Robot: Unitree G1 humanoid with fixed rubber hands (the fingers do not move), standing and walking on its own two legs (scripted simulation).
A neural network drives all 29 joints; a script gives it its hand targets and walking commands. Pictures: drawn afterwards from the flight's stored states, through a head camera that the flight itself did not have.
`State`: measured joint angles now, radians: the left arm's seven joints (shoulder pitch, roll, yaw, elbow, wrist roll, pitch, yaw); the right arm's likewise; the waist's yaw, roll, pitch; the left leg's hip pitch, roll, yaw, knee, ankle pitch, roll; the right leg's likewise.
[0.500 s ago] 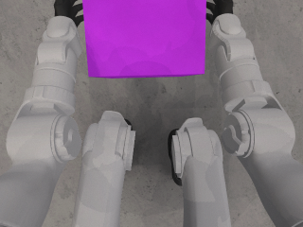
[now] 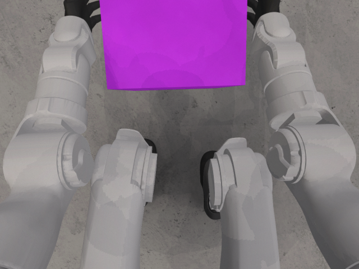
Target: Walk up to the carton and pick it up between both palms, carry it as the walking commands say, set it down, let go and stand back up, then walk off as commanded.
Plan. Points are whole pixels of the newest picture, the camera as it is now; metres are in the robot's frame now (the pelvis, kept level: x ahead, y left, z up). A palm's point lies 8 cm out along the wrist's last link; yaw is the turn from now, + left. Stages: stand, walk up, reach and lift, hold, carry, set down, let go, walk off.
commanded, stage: set down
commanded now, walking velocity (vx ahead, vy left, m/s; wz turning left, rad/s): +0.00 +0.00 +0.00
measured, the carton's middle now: (173, 25) +0.53 +0.05 -0.24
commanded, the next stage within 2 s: none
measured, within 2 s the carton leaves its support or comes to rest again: neither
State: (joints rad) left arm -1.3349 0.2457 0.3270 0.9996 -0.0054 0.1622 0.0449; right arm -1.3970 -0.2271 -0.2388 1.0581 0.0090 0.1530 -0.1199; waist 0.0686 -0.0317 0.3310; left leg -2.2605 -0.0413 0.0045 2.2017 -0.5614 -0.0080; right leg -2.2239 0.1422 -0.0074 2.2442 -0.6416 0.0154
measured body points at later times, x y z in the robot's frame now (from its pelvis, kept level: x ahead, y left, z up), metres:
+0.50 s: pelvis +0.00 +0.00 +0.00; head +0.36 +0.02 +0.26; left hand +0.52 +0.21 -0.18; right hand +0.55 -0.11 -0.18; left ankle +0.12 +0.11 -0.33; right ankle +0.10 -0.10 -0.33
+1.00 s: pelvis +0.00 +0.01 +0.00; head +0.36 +0.02 +0.25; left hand +0.52 +0.25 -0.18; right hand +0.55 -0.14 -0.18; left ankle +0.12 +0.11 -0.33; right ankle +0.10 -0.10 -0.33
